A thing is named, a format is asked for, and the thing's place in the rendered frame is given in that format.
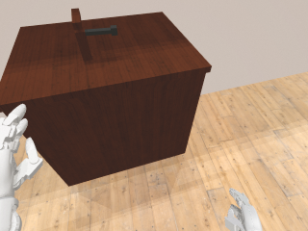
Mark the robot left forearm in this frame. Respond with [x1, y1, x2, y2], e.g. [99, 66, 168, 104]
[0, 196, 22, 231]

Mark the robot right hand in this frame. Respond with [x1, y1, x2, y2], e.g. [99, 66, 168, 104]
[224, 188, 263, 231]

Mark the counter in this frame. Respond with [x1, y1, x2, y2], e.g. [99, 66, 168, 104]
[0, 8, 212, 187]

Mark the robot left hand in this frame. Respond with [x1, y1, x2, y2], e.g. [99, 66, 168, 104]
[0, 104, 43, 198]

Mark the tap lever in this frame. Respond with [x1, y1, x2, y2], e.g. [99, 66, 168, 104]
[85, 25, 118, 36]

